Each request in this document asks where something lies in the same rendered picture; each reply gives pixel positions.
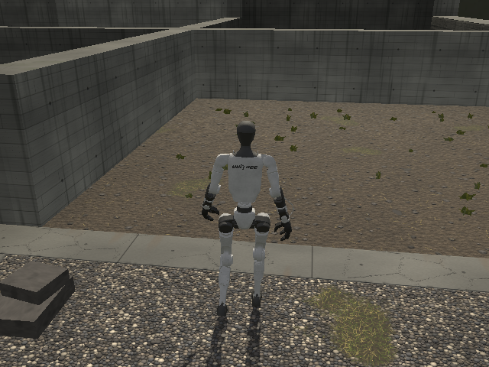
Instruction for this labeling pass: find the right robot hand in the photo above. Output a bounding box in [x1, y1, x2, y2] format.
[274, 221, 292, 241]

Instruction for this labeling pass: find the robot right upper arm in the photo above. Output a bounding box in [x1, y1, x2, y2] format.
[261, 154, 281, 198]

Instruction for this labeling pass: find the robot left forearm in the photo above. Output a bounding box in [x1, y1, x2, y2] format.
[202, 183, 216, 209]

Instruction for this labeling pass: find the robot right forearm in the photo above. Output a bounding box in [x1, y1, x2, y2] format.
[274, 186, 290, 223]

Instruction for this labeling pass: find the robot left upper arm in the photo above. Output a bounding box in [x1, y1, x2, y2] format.
[208, 154, 230, 194]

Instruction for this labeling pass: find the right robot foot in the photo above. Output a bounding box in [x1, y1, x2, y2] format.
[251, 289, 262, 307]

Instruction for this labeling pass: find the left robot hand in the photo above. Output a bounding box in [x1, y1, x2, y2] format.
[202, 206, 219, 221]

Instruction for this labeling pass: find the robot right thigh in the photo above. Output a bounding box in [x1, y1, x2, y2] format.
[253, 213, 270, 261]

